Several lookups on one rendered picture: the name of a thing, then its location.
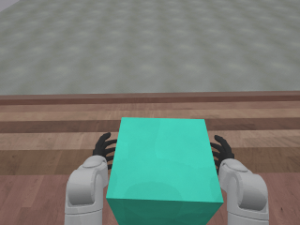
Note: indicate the robot left forearm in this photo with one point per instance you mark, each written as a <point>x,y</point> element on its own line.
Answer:
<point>84,192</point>

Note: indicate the left robot hand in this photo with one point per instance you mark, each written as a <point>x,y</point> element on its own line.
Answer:
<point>101,145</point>

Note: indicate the robot right forearm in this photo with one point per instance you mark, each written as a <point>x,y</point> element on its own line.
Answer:
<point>247,194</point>

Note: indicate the carton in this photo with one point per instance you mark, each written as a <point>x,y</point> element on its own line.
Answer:
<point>163,173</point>

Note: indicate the right robot hand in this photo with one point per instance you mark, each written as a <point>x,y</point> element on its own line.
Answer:
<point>225,151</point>

